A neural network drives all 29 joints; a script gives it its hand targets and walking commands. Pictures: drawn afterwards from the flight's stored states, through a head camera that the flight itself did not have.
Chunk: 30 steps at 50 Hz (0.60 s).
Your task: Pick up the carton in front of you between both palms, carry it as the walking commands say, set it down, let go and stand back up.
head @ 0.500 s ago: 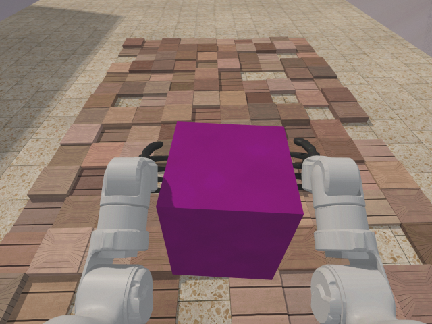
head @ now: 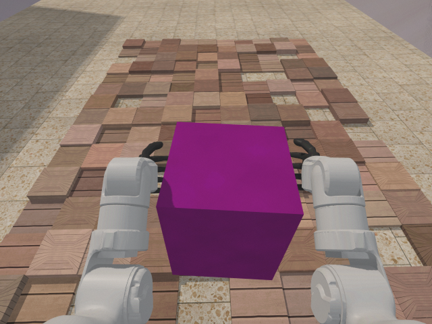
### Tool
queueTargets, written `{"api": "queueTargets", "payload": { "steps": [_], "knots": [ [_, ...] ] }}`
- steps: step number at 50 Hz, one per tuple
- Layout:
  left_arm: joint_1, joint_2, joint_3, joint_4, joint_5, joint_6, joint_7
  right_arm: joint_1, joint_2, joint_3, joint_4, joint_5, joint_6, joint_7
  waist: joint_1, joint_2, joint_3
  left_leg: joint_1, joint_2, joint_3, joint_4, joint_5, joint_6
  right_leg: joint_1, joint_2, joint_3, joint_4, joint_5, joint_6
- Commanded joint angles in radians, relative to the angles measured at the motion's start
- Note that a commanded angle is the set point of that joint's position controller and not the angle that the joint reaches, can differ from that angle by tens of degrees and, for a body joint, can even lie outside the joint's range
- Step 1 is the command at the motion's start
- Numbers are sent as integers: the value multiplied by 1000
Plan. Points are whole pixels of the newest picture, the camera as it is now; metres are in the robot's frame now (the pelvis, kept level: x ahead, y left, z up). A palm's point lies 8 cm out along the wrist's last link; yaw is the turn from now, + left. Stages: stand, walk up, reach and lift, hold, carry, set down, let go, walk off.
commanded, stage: carry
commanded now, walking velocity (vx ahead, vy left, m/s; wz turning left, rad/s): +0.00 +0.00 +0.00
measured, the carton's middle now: (226, 203) +0.34 +0.00 +0.05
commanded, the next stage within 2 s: none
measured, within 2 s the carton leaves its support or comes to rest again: neither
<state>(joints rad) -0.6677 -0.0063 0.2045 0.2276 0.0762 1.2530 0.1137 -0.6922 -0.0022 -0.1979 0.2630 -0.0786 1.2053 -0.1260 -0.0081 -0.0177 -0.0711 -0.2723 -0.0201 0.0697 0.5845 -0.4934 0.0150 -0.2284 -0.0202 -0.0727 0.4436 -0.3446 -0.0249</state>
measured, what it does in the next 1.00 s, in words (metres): walks ahead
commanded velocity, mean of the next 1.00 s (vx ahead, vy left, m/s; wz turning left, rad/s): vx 0.29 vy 0.00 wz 0.00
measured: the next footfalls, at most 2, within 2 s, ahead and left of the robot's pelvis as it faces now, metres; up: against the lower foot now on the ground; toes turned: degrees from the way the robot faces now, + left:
left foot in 1.04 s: +0.30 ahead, +0.12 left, +0.02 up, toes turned +6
right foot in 1.44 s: +0.69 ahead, -0.07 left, +0.00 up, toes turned -10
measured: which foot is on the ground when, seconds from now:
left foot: down 0.00-0.88, up 0.90-1.00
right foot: down 0.00-1.00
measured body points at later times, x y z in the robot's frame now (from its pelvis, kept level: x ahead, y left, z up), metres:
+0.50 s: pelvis +0.01 +0.00 +0.00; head -0.02 -0.01 +0.45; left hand +0.36 +0.15 +0.13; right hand +0.37 -0.15 +0.13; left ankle +0.00 +0.11 -0.73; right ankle +0.01 -0.09 -0.75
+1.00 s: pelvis +0.18 +0.02 +0.00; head +0.16 +0.02 +0.45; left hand +0.48 +0.17 +0.12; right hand +0.50 -0.13 +0.12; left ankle +0.17 +0.12 -0.70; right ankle +0.05 -0.08 -0.74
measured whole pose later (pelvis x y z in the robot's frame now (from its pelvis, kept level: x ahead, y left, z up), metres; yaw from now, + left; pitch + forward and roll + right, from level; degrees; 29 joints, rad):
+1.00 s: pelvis +0.18 +0.02 +0.00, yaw +0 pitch +2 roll +2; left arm -0.39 -0.15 0.19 -0.24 0.13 1.36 0.11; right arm -0.40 0.13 -0.23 -0.23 -0.13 1.32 -0.10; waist 0.04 -0.03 -0.11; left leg -0.41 0.01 0.12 0.83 -0.53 0.02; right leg 0.03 -0.05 -0.12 0.30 -0.36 0.00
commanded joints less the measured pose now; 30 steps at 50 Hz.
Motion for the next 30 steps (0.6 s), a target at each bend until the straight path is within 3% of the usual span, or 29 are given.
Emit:
{"api": "queueTargets", "payload": {
  "steps": [1, 22, 24, 26, 27, 28, 30],
  "knots": [
    [-771, -1095, -527, -134, -424, -53, -233, -697, 1165, 537, -97, 445, -7, 247, 8, -13, -359, 57, 104, -98, -65, 234, 30, 187, -126, 110, -26, 299, -5],
    [-775, -1099, -527, -134, -427, -53, -232, -702, 1166, 534, -96, 445, -4, 248, 9, -8, -360, 74, 109, -96, -68, 279, 30, 181, -125, 104, -19, 340, -8],
    [-789, -1099, -532, -151, -436, -50, -230, -718, 1164, 538, -110, 449, -3, 246, 9, -13, -365, 59, 97, -75, -56, 106, 37, 201, -120, 107, -43, 97, -18],
    [-816, -1089, -537, -186, -440, -41, -229, -725, 1161, 540, -129, 454, 5, 242, 19, -60, -322, -56, 69, -56, -22, -37, 41, 264, -174, 202, -128, -216, -46],
    [-823, -1086, -542, -204, -443, -38, -226, -745, 1156, 543, -158, 459, 11, 241, 30, -112, -283, -102, 51, -35, 7, -54, 34, 235, -216, 281, -191, -377, -69],
    [-825, -1081, -543, -217, -445, -30, -222, -761, 1154, 549, -169, 466, 21, 240, 31, -131, -242, -130, 38, -12, 20, -22, 30, 214, -243, 321, -232, -421, -83],
    [-821, -1071, -552, -250, -450, -10, -215, -751, 1144, 557, -187, 477, 42, 238, 27, -105, -234, -100, 39, 7, -25, 24, 33, 207, -247, 298, -236, -397, -91]
  ]
}}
